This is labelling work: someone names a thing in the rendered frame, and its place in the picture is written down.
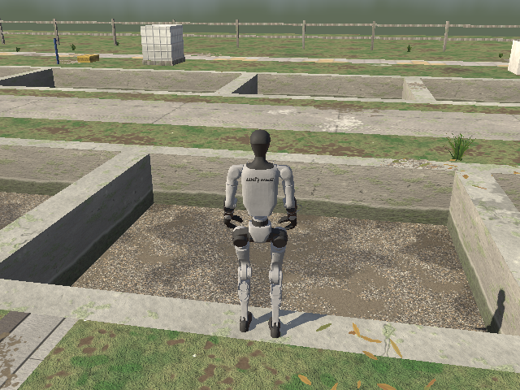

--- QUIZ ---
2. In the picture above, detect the right robot shin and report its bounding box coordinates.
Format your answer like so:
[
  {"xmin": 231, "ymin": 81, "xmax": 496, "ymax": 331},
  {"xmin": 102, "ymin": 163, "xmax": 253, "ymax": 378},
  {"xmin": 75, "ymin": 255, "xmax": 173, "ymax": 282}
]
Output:
[{"xmin": 270, "ymin": 271, "xmax": 283, "ymax": 327}]

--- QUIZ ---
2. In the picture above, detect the left robot hand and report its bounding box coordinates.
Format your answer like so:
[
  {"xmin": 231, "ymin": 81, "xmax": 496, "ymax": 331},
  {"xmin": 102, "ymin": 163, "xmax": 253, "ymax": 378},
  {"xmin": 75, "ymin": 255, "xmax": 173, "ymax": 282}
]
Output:
[{"xmin": 223, "ymin": 215, "xmax": 243, "ymax": 229}]

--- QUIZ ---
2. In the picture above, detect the right robot hand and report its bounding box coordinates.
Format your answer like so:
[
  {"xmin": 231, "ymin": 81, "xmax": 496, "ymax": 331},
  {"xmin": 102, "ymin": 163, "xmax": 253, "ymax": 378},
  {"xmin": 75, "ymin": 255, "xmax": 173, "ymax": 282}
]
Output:
[{"xmin": 278, "ymin": 216, "xmax": 297, "ymax": 230}]

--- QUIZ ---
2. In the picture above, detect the robot left forearm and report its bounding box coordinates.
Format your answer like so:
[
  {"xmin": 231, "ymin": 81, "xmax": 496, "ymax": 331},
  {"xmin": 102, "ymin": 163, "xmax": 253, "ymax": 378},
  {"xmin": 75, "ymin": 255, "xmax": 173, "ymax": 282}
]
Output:
[{"xmin": 223, "ymin": 197, "xmax": 235, "ymax": 219}]

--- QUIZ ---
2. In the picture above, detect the right robot upper arm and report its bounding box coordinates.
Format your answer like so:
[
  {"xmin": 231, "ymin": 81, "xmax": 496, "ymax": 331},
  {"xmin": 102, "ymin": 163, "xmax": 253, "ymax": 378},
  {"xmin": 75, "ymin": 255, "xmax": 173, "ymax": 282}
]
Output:
[{"xmin": 277, "ymin": 165, "xmax": 295, "ymax": 209}]

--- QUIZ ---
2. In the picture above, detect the robot right forearm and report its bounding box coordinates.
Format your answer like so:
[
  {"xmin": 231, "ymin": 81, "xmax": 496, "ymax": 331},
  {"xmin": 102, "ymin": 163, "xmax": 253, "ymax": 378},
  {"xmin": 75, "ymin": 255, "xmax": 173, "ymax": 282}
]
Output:
[{"xmin": 286, "ymin": 197, "xmax": 297, "ymax": 220}]

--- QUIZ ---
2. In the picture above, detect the left robot upper arm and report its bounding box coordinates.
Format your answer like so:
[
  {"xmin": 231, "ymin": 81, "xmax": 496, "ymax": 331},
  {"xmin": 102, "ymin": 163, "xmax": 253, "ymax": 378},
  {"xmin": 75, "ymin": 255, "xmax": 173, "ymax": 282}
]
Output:
[{"xmin": 225, "ymin": 164, "xmax": 243, "ymax": 209}]

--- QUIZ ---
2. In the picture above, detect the robot right thigh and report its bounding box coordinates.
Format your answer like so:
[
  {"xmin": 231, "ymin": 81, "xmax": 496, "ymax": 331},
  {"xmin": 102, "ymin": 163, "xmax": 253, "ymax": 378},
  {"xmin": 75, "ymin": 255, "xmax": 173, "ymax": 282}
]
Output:
[{"xmin": 269, "ymin": 227, "xmax": 288, "ymax": 284}]

